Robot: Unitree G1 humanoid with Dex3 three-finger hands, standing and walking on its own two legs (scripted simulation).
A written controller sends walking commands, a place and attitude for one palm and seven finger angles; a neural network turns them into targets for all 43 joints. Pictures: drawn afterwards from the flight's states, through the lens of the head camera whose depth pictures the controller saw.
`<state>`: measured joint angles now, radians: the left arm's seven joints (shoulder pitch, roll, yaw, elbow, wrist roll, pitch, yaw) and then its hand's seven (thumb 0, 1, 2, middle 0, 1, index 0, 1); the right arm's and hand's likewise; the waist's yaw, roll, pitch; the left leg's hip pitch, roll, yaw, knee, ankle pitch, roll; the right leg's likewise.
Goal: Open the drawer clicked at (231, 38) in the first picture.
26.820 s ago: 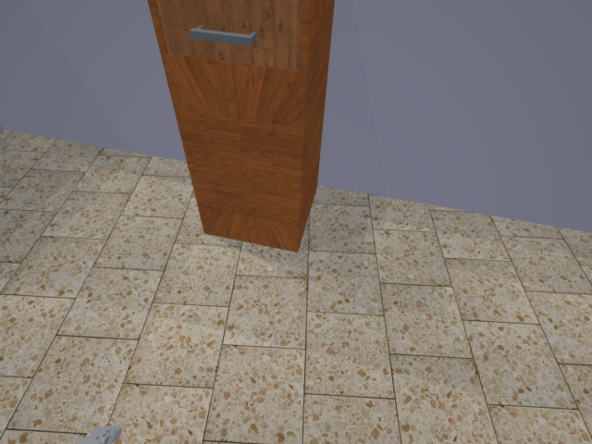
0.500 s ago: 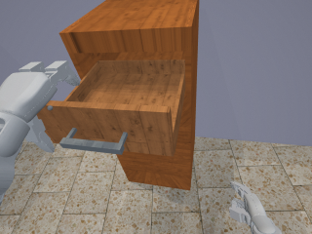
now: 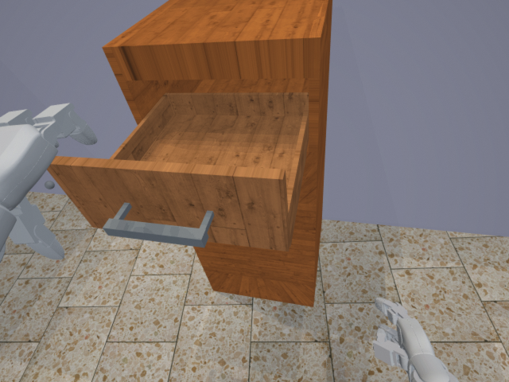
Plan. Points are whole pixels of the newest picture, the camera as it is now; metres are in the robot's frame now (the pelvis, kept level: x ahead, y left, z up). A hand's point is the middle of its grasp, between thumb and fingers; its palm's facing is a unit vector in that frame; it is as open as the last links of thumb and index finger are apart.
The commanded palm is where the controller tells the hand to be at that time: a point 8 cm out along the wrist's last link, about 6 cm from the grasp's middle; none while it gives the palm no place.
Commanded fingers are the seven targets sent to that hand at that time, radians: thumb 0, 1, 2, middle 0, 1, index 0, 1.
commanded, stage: draw the hand back to the body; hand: left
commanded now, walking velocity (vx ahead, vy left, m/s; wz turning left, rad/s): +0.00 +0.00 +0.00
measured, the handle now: (160, 222) +0.30 +0.21 +0.12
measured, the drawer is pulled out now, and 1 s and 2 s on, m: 0.27 0.27 0.27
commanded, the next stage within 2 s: step back with the hand held close in 1.10 s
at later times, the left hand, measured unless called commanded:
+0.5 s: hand (77, 154) +0.25 +0.22 +0.29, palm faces +0.46 -0.85 -0.24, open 12.2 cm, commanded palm +0.18 +0.26 +0.31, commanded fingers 0.00 0.23 0.62 -0.25 -0.73 -0.25 -0.73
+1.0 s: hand (78, 162) +0.24 +0.21 +0.30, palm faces +0.49 -0.80 -0.35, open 8.0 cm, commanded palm +0.19 +0.27 +0.31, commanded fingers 0.00 0.90 0.90 -0.20 -0.30 -0.20 -0.30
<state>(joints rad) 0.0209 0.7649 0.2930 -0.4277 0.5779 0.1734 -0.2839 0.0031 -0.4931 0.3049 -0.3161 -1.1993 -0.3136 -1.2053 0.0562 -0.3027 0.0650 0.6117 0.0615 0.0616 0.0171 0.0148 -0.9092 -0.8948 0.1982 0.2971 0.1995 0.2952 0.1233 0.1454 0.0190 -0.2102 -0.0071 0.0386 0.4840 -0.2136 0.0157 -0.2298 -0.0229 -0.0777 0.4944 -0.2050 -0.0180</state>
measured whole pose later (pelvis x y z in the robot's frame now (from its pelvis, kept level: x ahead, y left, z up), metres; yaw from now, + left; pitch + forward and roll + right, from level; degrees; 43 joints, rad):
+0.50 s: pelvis +0.03 +0.00 +0.01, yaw -2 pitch -5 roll -1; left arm 0.14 0.33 0.44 -0.59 -0.11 -0.17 0.09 0.00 -0.10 0.48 -0.27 -0.94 -0.27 -0.94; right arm 0.18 -0.23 0.04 0.70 0.00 -0.14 -0.04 0.02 -0.91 -0.89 0.20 0.30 0.20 0.30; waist 0.06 0.06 0.07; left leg -0.09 0.02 0.06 0.41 -0.23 0.01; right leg -0.10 0.01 -0.05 0.37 -0.19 -0.02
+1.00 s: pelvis +0.05 -0.01 +0.01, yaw -2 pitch -4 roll -1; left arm 0.29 0.37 0.46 -0.71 -0.09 -0.15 0.08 0.01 0.74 0.84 -0.22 -0.39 -0.22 -0.40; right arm 0.14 -0.22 0.02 0.65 0.00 -0.10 -0.04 0.01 -0.91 -0.89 0.20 0.30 0.20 0.30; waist 0.09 0.07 0.02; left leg -0.09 0.03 0.05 0.43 -0.27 0.00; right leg -0.10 0.02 -0.06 0.39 -0.23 -0.03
